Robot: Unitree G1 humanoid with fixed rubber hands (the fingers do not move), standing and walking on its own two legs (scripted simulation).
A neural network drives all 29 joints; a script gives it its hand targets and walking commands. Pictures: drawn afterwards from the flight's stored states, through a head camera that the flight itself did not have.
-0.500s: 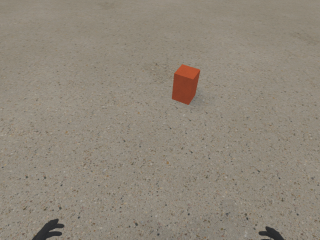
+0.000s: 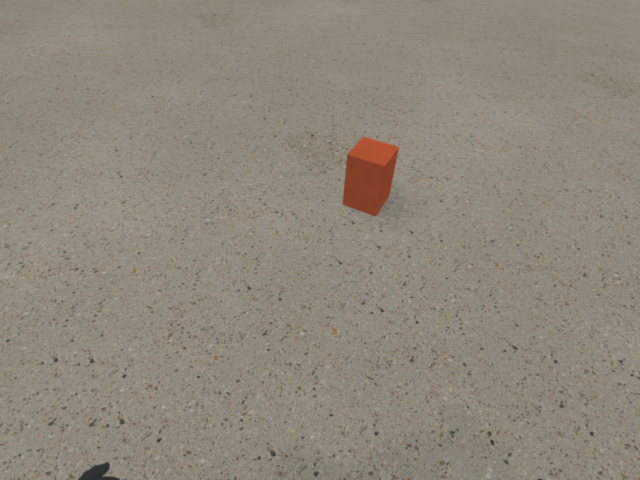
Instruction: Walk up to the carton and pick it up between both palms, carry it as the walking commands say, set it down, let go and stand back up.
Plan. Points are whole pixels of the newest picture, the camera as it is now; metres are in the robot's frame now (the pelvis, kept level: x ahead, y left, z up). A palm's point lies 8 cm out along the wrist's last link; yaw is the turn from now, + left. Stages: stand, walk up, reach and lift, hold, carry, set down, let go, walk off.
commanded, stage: stand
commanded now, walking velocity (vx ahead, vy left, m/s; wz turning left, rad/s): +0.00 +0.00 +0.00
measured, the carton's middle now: (369, 177) +1.55 -0.21 -0.63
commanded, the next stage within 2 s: walk up in 0.74 s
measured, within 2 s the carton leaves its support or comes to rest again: neither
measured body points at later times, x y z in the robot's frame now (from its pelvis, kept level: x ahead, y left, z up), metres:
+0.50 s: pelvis +0.00 +0.00 +0.00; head +0.01 +0.00 +0.45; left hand +0.11 +0.32 -0.11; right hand +0.11 -0.32 -0.11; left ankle +0.01 +0.12 -0.74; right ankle +0.01 -0.12 -0.74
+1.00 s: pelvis +0.01 -0.01 +0.01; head +0.02 -0.01 +0.46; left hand +0.12 +0.30 -0.11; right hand +0.09 -0.33 -0.11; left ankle +0.01 +0.12 -0.74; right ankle -0.01 -0.13 -0.70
